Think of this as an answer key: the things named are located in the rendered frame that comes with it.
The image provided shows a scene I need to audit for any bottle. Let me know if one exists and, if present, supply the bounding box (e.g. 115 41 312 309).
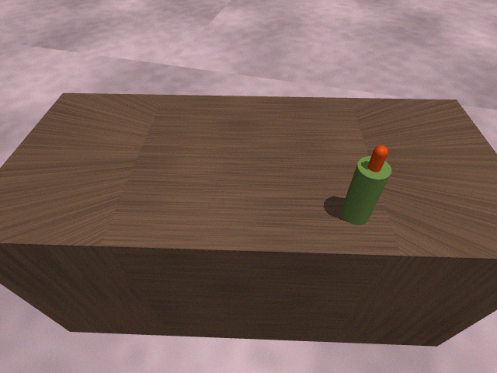
341 145 391 225

